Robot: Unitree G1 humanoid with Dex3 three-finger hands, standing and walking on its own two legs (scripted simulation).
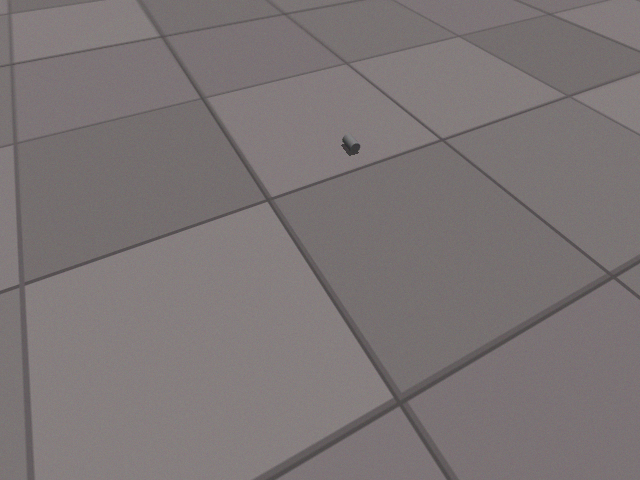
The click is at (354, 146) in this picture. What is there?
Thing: lying can
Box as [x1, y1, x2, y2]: [342, 134, 359, 152]
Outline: 346,134 342,139 343,142 352,152 357,151 359,148 359,144 350,134
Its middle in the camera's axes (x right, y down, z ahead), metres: +0.17 -0.50 +2.06
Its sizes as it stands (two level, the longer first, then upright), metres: 0.095 0.059 0.059
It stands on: the floor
